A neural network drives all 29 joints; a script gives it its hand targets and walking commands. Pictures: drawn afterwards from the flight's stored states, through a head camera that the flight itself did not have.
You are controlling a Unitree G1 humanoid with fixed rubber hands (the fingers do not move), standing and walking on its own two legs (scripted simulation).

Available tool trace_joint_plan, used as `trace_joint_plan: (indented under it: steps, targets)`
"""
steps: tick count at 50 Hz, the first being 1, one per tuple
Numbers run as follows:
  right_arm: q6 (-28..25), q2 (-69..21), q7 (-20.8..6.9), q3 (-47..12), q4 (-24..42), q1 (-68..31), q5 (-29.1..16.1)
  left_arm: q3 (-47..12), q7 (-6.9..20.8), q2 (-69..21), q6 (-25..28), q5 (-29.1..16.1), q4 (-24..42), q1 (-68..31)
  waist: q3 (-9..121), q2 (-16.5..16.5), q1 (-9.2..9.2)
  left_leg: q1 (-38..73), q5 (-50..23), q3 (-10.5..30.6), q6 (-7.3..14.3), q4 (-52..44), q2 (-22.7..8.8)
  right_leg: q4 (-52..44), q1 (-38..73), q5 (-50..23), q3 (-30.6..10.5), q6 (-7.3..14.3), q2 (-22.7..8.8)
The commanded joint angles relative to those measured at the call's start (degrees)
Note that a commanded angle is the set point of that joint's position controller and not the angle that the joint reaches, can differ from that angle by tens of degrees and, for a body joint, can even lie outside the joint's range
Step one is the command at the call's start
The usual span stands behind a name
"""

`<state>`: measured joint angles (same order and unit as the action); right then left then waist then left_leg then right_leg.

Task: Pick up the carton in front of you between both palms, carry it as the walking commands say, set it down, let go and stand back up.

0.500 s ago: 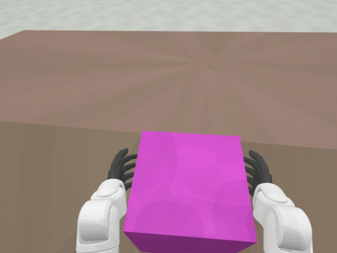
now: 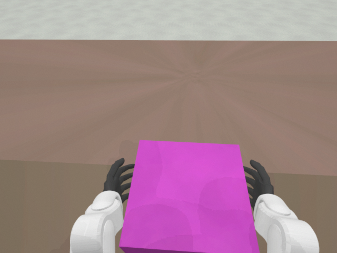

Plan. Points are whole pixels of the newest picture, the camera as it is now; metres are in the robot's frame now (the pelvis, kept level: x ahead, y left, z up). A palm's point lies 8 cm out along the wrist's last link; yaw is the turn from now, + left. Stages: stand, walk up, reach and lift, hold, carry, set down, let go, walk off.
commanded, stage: carry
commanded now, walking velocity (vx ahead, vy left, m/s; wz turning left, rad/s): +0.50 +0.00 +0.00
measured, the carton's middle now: (184, 210) +0.22 -0.01 +0.02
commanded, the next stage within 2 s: none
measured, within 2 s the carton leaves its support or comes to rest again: neither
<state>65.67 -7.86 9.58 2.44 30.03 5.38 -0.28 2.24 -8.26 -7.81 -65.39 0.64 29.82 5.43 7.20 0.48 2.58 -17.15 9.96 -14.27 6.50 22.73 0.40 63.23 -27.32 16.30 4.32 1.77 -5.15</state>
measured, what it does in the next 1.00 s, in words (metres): walks ahead: right foot, then left foot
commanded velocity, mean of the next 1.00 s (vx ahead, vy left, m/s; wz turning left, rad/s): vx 0.50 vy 0.00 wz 0.00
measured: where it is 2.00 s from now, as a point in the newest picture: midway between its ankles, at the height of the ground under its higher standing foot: (172, 129)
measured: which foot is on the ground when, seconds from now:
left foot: down 0.00-0.42, up 0.44-0.86, down 0.88-1.00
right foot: up 0.00-0.36, down 0.38-0.90, up 0.92-1.00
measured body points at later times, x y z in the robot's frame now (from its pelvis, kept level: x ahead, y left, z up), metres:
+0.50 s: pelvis +0.33 -0.04 -0.01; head +0.34 -0.05 +0.44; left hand +0.55 +0.14 +0.05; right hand +0.58 -0.17 +0.05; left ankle +0.15 +0.05 -0.63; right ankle +0.40 -0.11 -0.74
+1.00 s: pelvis +0.67 +0.03 -0.02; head +0.69 +0.04 +0.43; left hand +0.94 +0.19 +0.06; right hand +0.95 -0.12 +0.07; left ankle +0.74 +0.10 -0.74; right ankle +0.51 -0.10 -0.63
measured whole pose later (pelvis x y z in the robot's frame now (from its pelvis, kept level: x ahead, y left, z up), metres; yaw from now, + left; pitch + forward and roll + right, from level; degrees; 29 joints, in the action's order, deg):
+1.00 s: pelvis +0.67 +0.03 -0.02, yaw +2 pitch +3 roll +0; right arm 63.0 -7.3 10.4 4.4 25.3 -4.7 -1.3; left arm 6.1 -10.9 -7.0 -63.6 -0.7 26.4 -4.4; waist 1.9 -1.4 2.0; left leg -25.6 11.6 -13.0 5.0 33.8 -2.1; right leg 71.0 -19.4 24.3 2.4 2.3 -3.1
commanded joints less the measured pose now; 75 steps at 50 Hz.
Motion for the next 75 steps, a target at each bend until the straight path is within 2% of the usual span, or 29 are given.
trace_joint_plan:
  steps: [1,9,15,18,19,20,21,22,24,25,29,34,40,43,44,45,46,47,50,55,65,68,69,70,71,72,73,74,75]
  targets:
    - [-1.10,-37.87,-4.30,-33.56,5.00,-20.33,-10.64,-29.42,1.33,-38.44,1.44,-5.82,2.71,-15.34,5.89,3.84,-2.29,7.57,10.51,18.83,0.69,-18.06,-16.55,-7.95,-4.79,-4.41,-0.07,-0.98,-2.14]
    - [-1.03,-34.21,-3.21,-29.94,5.12,-17.38,-8.99,-31.92,0.19,-36.77,0.79,-8.15,6.26,-18.80,-0.23,6.22,-1.57,17.19,-3.05,11.14,0.67,-17.47,-13.72,-23.69,-13.29,-15.06,4.53,-3.06,-1.34]
    - [-0.32,-32.01,-1.41,-28.82,5.88,-15.87,-8.06,-31.35,-0.49,-33.42,-0.23,-9.33,7.56,-18.13,-3.30,7.25,-1.19,23.40,-25.00,8.31,0.77,-11.28,-13.90,-31.73,-10.65,-13.04,8.28,0.13,1.62]
    - [-0.50,-32.87,-1.68,-30.21,7.36,-16.50,-8.65,-30.93,-0.36,-34.26,0.20,-9.16,6.98,-15.70,4.04,8.63,-2.71,21.80,-45.12,2.83,-2.22,5.04,-12.04,-36.85,9.63,-11.72,14.35,1.20,7.88]
    - [-0.65,-32.94,-1.90,-30.72,7.70,-16.43,-8.80,-30.60,-0.21,-34.73,0.48,-8.87,6.81,-14.93,8.84,5.90,-3.56,14.74,-38.23,1.47,-4.08,16.13,-10.21,-38.02,23.46,-10.68,12.04,1.37,6.33]
    - [-0.66,-33.09,-2.23,-31.95,9.03,-17.10,-9.41,-30.04,0.02,-34.91,0.74,-8.36,6.56,-14.29,16.23,-3.76,-4.81,-1.52,-20.36,3.11,-6.43,33.41,-7.02,-39.26,40.50,0.82,-10.30,7.05,-9.32]
    - [-0.69,-33.59,-2.86,-32.84,10.46,-17.15,-9.78,-30.26,0.30,-36.69,1.21,-8.77,5.31,-13.41,18.62,-18.89,-4.74,-15.92,11.21,6.01,-8.16,49.58,2.23,-48.94,46.51,-3.64,-34.76,14.12,-19.80]
    - [-1.15,-36.12,-3.37,-33.93,9.22,-17.90,-10.64,-31.13,1.10,-38.63,1.48,-9.33,6.37,-13.74,16.11,-13.98,-4.02,-21.56,15.48,13.00,-6.47,57.75,-0.91,-49.16,44.87,-12.65,-30.62,14.12,-19.92]
    - [-2.36,-41.13,-4.68,-34.19,7.36,-17.89,-9.90,-32.88,2.62,-43.17,2.80,-10.02,6.84,-15.88,13.51,-3.01,-3.73,-20.99,10.71,15.00,-4.41,54.13,-6.53,-47.50,35.49,-20.84,-19.06,9.97,-16.84]
    - [-3.03,-42.75,-5.08,-34.15,5.89,-17.24,-9.13,-33.79,3.23,-44.24,3.41,-10.00,7.01,-17.00,11.91,-1.04,-3.34,-19.15,7.88,15.18,-4.35,49.23,-8.07,-49.50,30.50,-17.88,-15.11,7.60,-15.42]
    - [-4.89,-44.10,-5.10,-33.64,2.37,-12.68,-5.59,-34.88,4.94,-43.21,4.72,-10.31,5.36,-15.62,8.10,-5.95,-3.07,-16.93,2.48,10.57,-5.91,35.92,-7.72,-54.89,24.15,-8.31,-5.49,5.49,-11.61]
    - [-5.10,-41.46,-3.65,-33.43,3.99,-12.78,-5.07,-33.87,4.74,-38.89,4.79,-10.29,5.48,-14.12,1.66,-7.94,-3.17,-19.89,-4.89,5.41,-7.20,18.83,-6.54,-55.46,26.13,-16.68,1.28,5.11,-8.39]
    - [-3.41,-33.42,-1.57,-32.56,8.34,-17.97,-8.00,-30.65,0.97,-31.70,3.69,-9.75,8.06,-16.53,-3.11,-9.52,-3.71,-16.49,-8.46,2.24,-4.41,9.41,-4.19,-52.28,29.18,-24.84,4.46,4.95,-8.40]
    - [-2.81,-28.42,-0.05,-29.63,6.61,-19.94,-8.16,-29.32,-1.24,-27.10,2.89,-9.64,8.01,-20.42,2.47,-8.05,-2.01,-0.39,-3.53,-2.15,-2.81,6.94,0.60,-35.49,28.34,-39.58,9.66,2.66,-6.38]
    - [-2.75,-26.95,0.45,-28.45,5.25,-20.06,-8.02,-29.04,-1.91,-25.76,2.68,-9.63,7.83,-22.06,6.76,-4.18,-0.30,11.26,0.03,-0.86,-2.74,6.24,0.88,-23.22,23.03,-35.40,10.36,1.27,-3.71]
    - [-2.77,-25.42,1.03,-27.24,4.63,-21.67,-7.90,-28.81,-2.50,-25.21,2.40,-9.83,7.90,-23.83,12.41,7.02,0.38,23.34,9.81,22.02,2.12,2.94,-13.63,-6.24,9.19,-20.27,9.23,-1.28,0.51]
    - [-2.91,-26.48,1.44,-27.24,3.39,-23.08,-9.09,-28.75,-2.72,-25.68,2.24,-10.61,7.55,-25.32,15.16,19.97,0.36,30.64,9.62,45.11,8.81,-7.21,-22.83,8.99,-5.66,8.93,4.18,-2.13,8.88]
    - [-2.96,-27.23,1.33,-27.19,3.42,-24.96,-9.90,-29.16,-2.91,-27.34,2.47,-11.35,6.69,-28.25,14.02,15.03,-0.57,29.94,0.52,42.65,8.84,-7.35,-23.62,17.47,-10.25,11.83,-3.13,-0.36,5.90]
    - [-4.25,-31.81,0.48,-27.36,0.30,-32.96,-9.73,-27.28,-2.68,-31.72,3.59,-9.88,0.73,-34.20,12.98,2.44,-0.46,18.94,-10.15,27.13,4.79,-4.16,-19.54,12.30,-9.83,4.28,-5.64,2.16,-0.49]
    - [-6.96,-33.57,-0.03,-25.91,-9.23,-42.81,-8.53,-22.95,-3.42,-33.69,6.23,-4.67,-10.58,-41.54,9.95,5.41,-1.29,13.56,-2.04,17.82,4.31,-9.14,-16.47,-1.56,-10.18,-2.58,-2.35,1.02,-0.52]
    - [-10.84,-36.73,2.07,-20.87,-23.92,-57.15,-5.31,-19.58,-3.47,-36.72,10.04,-5.02,-22.99,-58.23,5.70,6.95,0.52,19.86,-17.76,9.82,2.44,-1.62,-12.65,-30.71,-6.00,-16.59,3.12,2.60,3.01]
    - [-10.74,-38.61,2.28,-21.25,-24.71,-58.93,-5.32,-18.23,-3.18,-37.02,10.31,-5.33,-24.97,-57.70,11.16,4.96,-3.37,21.10,-30.95,5.81,-1.09,14.70,-10.85,-37.04,9.01,-14.93,6.89,3.26,6.66]
    - [-10.56,-38.79,2.32,-21.42,-24.71,-59.27,-5.21,-17.77,-3.07,-37.08,10.37,-5.09,-25.66,-56.29,15.59,0.15,-5.44,15.38,-24.15,4.05,-2.69,27.59,-8.23,-36.97,20.93,-13.29,5.63,2.26,5.70]
    - [-10.32,-39.01,2.52,-21.34,-24.61,-59.95,-5.07,-16.70,-2.95,-36.26,10.30,-4.73,-26.11,-54.17,18.12,-7.31,-7.11,4.60,-8.75,5.51,-3.39,39.72,-5.24,-32.89,30.23,-18.09,-7.53,1.75,-4.01]
    - [-10.07,-40.10,2.50,-21.49,-25.45,-57.42,-5.24,-16.84,-3.38,-35.19,10.51,-4.94,-25.81,-56.24,21.18,-20.74,-5.15,-16.05,19.77,9.44,-5.53,53.87,4.05,-39.62,41.95,-18.50,-35.60,10.57,-15.56]
    - [-10.09,-40.07,2.55,-21.04,-24.21,-59.51,-5.14,-18.29,-3.20,-37.52,10.58,-6.14,-25.10,-56.69,20.55,-18.70,-6.11,-21.78,21.28,14.23,-3.99,60.05,2.54,-39.26,43.73,-24.93,-35.77,13.95,-16.14]
    - [-10.18,-42.30,2.40,-21.27,-23.67,-60.16,-5.45,-19.96,-2.59,-39.96,10.87,-7.69,-22.75,-58.76,19.93,-14.54,-6.76,-25.11,20.15,15.49,-3.23,62.01,0.68,-37.73,43.03,-28.08,-31.47,14.24,-15.08]
    - [-10.60,-43.80,2.06,-21.63,-22.25,-61.09,-5.81,-21.86,-1.71,-42.72,11.23,-9.50,-20.16,-60.86,17.87,-6.98,-6.49,-25.04,17.26,15.55,-3.26,58.36,-0.88,-37.43,39.38,-32.44,-26.42,12.63,-13.31]
    - [-11.08,-45.24,1.69,-21.97,-21.42,-61.03,-5.74,-23.55,-1.00,-44.85,11.73,-10.66,-17.71,-62.70,17.69,-4.46,-5.92,-25.20,14.54,15.64,-3.45,53.32,-2.20,-37.53,38.11,-34.06,-23.06,10.98,-12.14]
